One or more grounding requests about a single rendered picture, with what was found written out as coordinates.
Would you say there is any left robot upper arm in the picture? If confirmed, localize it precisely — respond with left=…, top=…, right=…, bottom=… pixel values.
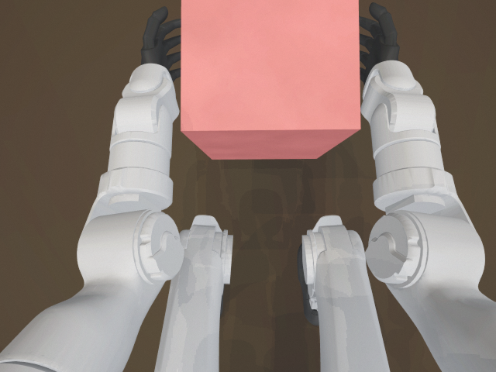
left=0, top=208, right=184, bottom=372

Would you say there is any robot right forearm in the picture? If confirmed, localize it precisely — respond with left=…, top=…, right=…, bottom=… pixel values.
left=360, top=60, right=485, bottom=255

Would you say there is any robot left thigh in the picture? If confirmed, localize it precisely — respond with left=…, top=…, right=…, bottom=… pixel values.
left=154, top=225, right=233, bottom=372

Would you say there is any robot left hand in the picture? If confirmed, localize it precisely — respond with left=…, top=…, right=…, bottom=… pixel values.
left=141, top=6, right=181, bottom=82

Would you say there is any right robot upper arm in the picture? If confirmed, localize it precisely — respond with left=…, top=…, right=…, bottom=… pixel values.
left=365, top=210, right=496, bottom=372

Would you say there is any robot right hand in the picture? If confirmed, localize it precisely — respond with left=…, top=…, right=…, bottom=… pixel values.
left=359, top=2, right=400, bottom=85

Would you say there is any robot left forearm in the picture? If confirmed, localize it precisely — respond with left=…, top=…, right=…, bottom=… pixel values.
left=77, top=64, right=179, bottom=270

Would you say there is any carton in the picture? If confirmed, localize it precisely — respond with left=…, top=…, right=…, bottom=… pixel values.
left=181, top=0, right=360, bottom=160

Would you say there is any robot left shin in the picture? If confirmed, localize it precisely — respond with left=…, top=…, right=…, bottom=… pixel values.
left=179, top=215, right=223, bottom=293

